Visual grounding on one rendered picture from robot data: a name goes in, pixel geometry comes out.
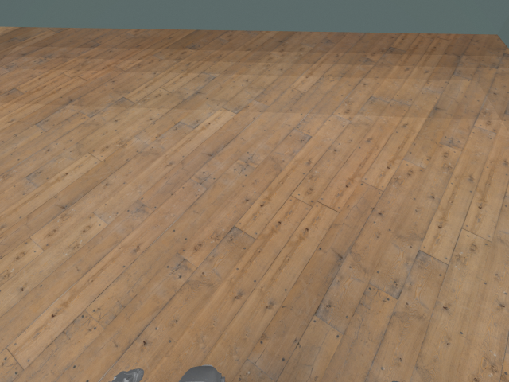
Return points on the robot left thigh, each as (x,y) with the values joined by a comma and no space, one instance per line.
(202,374)

